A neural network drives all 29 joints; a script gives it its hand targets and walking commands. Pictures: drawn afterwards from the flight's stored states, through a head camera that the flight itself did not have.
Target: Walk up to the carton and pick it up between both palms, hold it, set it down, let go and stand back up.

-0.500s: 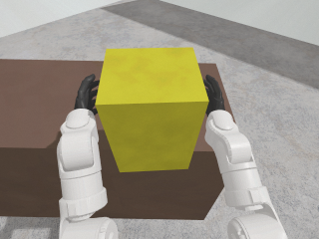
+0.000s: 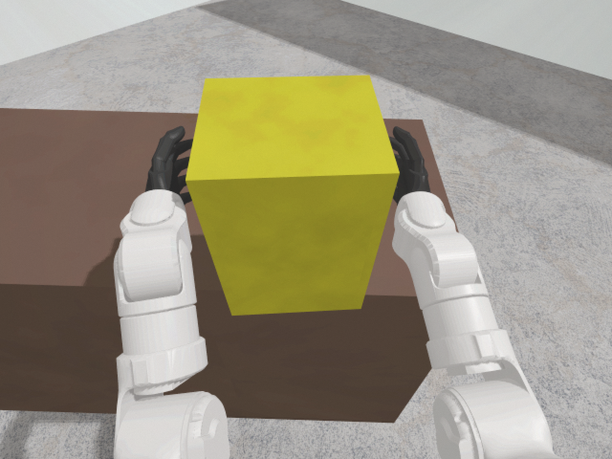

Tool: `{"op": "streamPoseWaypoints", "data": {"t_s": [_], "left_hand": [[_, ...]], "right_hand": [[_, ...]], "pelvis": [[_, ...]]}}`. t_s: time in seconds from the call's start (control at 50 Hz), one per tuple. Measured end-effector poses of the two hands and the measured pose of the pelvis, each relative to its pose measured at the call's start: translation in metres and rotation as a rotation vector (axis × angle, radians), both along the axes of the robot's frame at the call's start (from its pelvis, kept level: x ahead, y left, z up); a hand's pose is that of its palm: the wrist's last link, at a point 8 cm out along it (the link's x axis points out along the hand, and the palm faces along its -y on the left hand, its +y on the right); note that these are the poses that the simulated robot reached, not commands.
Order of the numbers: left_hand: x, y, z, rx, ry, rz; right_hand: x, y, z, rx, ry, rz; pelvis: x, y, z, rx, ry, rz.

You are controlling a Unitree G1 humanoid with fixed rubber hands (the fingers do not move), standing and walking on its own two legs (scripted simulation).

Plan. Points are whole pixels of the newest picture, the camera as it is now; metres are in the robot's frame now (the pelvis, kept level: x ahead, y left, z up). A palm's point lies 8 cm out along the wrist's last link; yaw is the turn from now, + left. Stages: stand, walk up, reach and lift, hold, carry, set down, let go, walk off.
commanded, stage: set down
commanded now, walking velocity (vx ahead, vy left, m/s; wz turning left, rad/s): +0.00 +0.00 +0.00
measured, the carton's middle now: (293, 208) +0.40 +0.01 +0.12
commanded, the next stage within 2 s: none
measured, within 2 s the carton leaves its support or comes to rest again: rests again in 1.50 s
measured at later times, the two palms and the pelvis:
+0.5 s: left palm (167, 175) +0.39 +0.16 +0.19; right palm (402, 170) +0.41 -0.13 +0.18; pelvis +0.01 +0.00 +0.00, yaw +0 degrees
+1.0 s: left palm (171, 187) +0.39 +0.16 +0.17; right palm (399, 180) +0.41 -0.13 +0.16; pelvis +0.00 +0.00 +0.00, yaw +1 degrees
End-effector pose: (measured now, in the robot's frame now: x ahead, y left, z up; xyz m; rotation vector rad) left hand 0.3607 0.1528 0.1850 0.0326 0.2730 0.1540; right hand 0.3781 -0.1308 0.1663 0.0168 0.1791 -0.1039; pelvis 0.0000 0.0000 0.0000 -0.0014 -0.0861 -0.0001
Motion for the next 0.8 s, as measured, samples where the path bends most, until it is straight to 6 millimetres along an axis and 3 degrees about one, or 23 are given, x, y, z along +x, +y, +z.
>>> {"op": "streamPoseWaypoints", "data": {"t_s": [0.6, 0.8], "left_hand": [[0.035, 0.005, 0.006, 0.008, 0.001, 0.016], [0.036, 0.007, -0.003, 0.009, 0.002, 0.018]], "right_hand": [[0.039, 0.005, 0.010, -0.035, 0.020, 0.020], [0.039, 0.007, 0.003, -0.039, 0.030, 0.027]], "pelvis": [[0.006, 0.001, 0.000, 0.000, 0.069, 0.000], [0.006, 0.000, 0.000, 0.000, 0.073, 0.006]]}}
